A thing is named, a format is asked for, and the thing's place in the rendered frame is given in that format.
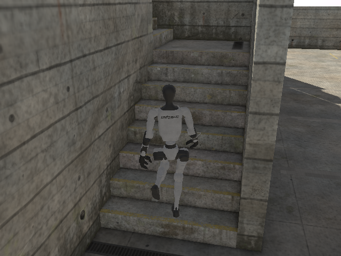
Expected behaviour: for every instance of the robot right thigh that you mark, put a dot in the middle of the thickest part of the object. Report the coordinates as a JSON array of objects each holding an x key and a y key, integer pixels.
[{"x": 183, "y": 157}]

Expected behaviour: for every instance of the robot left forearm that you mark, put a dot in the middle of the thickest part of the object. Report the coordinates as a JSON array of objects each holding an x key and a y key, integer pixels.
[{"x": 145, "y": 145}]

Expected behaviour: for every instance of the robot right upper arm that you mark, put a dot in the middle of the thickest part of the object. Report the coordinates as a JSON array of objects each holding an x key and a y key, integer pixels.
[{"x": 188, "y": 119}]

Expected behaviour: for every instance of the right robot hand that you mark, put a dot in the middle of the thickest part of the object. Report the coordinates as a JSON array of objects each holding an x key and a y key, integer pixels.
[{"x": 190, "y": 141}]

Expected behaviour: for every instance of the robot right forearm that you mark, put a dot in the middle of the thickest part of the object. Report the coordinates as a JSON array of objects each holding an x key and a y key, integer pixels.
[{"x": 194, "y": 137}]

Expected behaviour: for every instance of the right robot foot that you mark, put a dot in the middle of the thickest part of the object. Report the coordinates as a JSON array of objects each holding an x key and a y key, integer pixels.
[{"x": 175, "y": 212}]

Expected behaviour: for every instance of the robot left upper arm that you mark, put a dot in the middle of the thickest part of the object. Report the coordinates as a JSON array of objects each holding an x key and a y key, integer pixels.
[{"x": 150, "y": 122}]

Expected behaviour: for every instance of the left robot hand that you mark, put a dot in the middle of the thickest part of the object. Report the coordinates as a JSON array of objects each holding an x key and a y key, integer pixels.
[{"x": 142, "y": 161}]

